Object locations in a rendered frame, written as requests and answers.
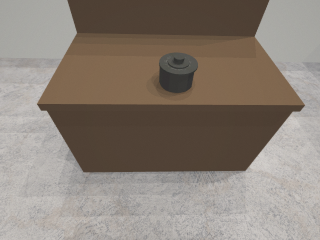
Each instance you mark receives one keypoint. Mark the lid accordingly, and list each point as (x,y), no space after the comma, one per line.
(187,67)

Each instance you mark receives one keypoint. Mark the table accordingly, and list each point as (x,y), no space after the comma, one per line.
(106,100)

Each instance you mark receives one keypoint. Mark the knob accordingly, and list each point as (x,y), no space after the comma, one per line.
(179,58)

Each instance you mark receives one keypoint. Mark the pot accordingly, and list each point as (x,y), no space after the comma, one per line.
(173,83)

